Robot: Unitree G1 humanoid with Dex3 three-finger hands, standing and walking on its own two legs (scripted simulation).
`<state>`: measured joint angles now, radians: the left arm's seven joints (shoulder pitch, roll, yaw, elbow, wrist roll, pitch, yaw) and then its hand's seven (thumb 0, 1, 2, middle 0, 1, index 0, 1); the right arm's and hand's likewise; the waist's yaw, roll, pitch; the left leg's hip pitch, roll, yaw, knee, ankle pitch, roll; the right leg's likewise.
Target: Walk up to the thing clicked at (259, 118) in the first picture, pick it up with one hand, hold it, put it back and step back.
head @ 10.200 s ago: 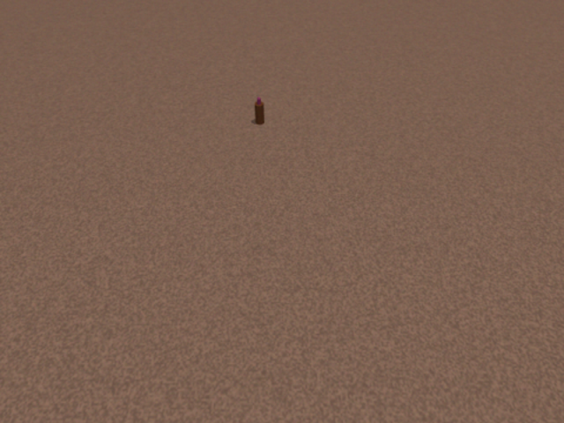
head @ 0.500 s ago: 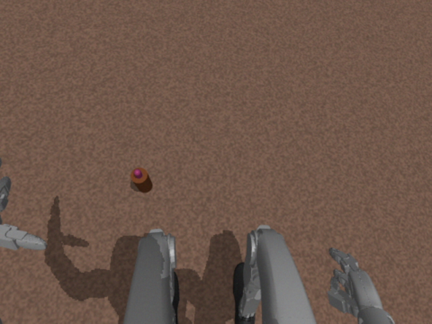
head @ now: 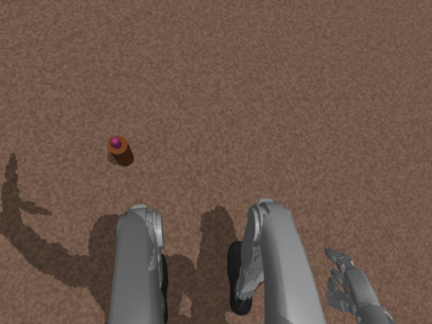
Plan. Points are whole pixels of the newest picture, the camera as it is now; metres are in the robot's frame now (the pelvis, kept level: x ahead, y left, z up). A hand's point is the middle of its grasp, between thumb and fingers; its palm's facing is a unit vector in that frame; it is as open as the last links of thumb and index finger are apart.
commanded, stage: go down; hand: left
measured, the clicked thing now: (120, 150) +0.50 +0.23 -0.36
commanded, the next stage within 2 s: approach in 0.90 s
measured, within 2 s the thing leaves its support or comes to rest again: neither
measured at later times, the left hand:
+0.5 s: hand out of the picture +0.40 +0.41 -0.04, palm faces +0.16 -0.98 -0.08, open 17.6 cm
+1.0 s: hand out of the picture +0.41 +0.42 -0.05, palm faces +0.16 -0.99 -0.06, open 17.6 cm
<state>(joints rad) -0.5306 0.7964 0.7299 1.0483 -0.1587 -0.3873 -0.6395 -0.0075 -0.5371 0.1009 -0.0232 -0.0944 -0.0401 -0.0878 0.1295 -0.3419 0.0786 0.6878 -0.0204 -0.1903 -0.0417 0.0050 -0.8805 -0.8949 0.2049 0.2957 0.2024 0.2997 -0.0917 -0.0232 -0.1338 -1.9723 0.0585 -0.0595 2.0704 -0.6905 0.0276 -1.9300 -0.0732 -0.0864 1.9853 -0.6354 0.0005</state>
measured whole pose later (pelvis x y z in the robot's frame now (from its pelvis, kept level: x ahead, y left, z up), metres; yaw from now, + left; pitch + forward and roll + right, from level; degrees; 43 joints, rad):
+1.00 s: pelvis -0.01 +0.00 -0.07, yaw -2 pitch +31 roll -9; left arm -0.70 1.00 0.82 1.16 -0.17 -0.39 -0.74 -0.01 -0.59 0.08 -0.03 -0.09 -0.04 -0.08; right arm 0.13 -0.38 0.16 0.66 -0.05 -0.17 -0.03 0.00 -0.89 -0.90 0.21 0.30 0.20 0.30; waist -0.14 -0.04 -0.05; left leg -2.16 0.05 -0.10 2.29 -0.68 0.04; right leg -2.08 -0.08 -0.11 2.17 -0.62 0.01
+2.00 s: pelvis -0.03 +0.01 -0.15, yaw -10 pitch +13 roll -17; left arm -0.69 0.92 0.66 1.49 -0.13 -1.03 -0.28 -0.01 -0.61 0.06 -0.03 -0.11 -0.07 -0.09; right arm -0.16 -0.40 0.50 0.56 -0.33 -0.03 0.09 0.00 -0.91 -0.89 0.21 0.30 0.20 0.30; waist -0.27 -0.27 0.31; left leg -2.22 0.06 -0.33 2.65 -0.71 0.04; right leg -2.06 -0.01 -0.26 2.37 -0.56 0.04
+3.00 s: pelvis -0.03 +0.02 -0.15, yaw -12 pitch +12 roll -20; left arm -0.76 0.96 0.46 1.57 -0.08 -1.12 -0.05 0.00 0.20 0.52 -0.46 -0.44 -0.45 -0.45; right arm -0.20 -0.38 0.58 0.55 -0.38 0.04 0.12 -0.01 -0.87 -0.89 0.20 0.30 0.20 0.30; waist -0.28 -0.30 0.33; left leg -2.21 0.05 -0.38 2.65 -0.73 0.04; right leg -2.03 0.01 -0.30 2.34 -0.56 0.06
